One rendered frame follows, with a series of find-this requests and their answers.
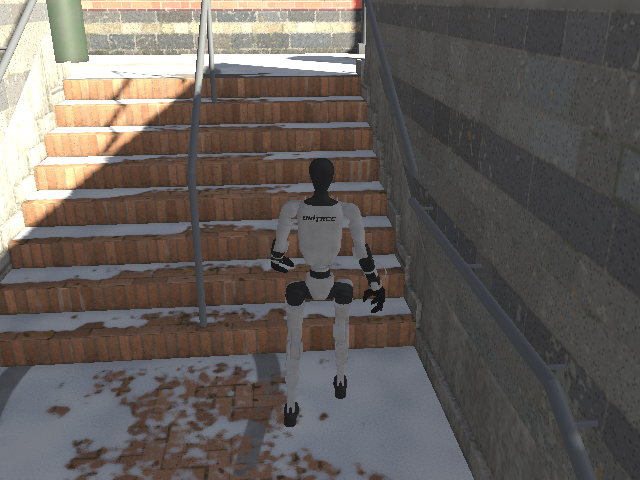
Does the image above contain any left robot forearm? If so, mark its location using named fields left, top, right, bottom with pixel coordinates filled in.
left=271, top=238, right=285, bottom=264

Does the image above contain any robot right foot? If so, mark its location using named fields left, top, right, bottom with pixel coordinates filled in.
left=333, top=375, right=347, bottom=399

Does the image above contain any humanoid robot head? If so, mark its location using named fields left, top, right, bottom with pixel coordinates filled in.
left=304, top=158, right=338, bottom=206

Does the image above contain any robot right upper arm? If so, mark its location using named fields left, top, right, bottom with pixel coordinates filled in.
left=341, top=202, right=368, bottom=259

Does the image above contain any right robot forearm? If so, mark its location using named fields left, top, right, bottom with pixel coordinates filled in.
left=359, top=243, right=382, bottom=291

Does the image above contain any robot left hand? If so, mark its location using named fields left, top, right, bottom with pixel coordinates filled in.
left=271, top=256, right=294, bottom=273

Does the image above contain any robot right hand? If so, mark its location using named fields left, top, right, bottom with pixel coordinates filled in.
left=363, top=286, right=385, bottom=313

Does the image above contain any robot left upper arm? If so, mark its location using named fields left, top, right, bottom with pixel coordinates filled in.
left=273, top=200, right=301, bottom=253

